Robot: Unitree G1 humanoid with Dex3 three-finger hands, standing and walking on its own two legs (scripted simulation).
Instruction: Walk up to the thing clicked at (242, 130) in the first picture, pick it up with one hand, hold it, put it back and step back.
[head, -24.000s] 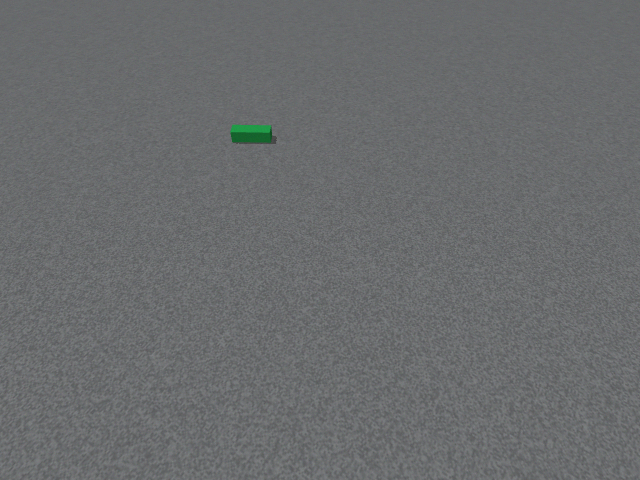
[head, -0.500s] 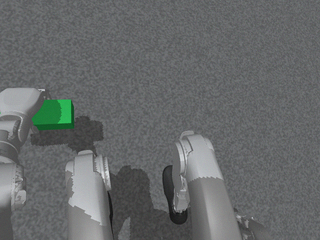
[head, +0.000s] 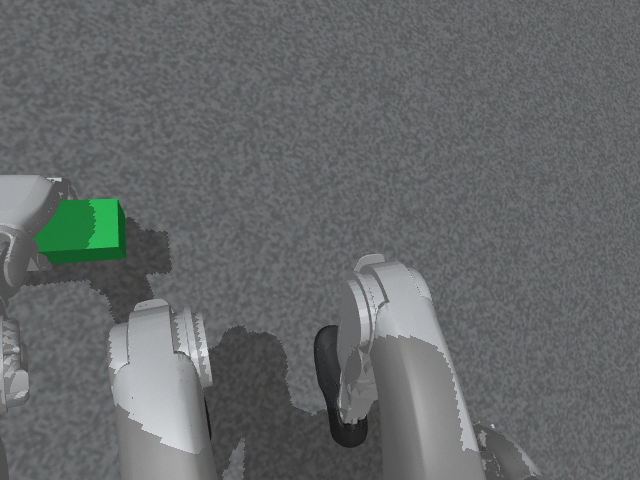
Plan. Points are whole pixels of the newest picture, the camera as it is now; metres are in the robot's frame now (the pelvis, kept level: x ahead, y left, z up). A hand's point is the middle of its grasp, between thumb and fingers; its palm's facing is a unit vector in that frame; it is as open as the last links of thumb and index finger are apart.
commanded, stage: lower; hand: left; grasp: from above
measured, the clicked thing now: (34, 234) +0.43 +0.29 -0.23
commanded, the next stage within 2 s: rest in 0.02 s
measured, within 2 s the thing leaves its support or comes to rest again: neither
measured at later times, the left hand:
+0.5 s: hand (44, 235) +0.43 +0.29 -0.25, palm faces -0.51 -0.07 -0.86, open 9.7 cm
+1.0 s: hand (45, 235) +0.44 +0.29 -0.26, palm faces -0.48 -0.06 -0.87, open 9.7 cm
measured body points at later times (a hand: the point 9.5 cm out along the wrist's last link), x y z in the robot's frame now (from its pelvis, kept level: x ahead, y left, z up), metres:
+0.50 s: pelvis +0.00 +0.00 -0.03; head +0.26 +0.09 +0.33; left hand +0.46 +0.29 -0.20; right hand +0.05 -0.28 -0.10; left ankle +0.07 +0.12 -0.29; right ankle +0.11 -0.14 -0.29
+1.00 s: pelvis +0.00 +0.01 -0.04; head +0.25 +0.12 +0.32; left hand +0.46 +0.29 -0.21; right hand +0.05 -0.26 -0.10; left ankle +0.06 +0.12 -0.29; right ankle +0.11 -0.14 -0.29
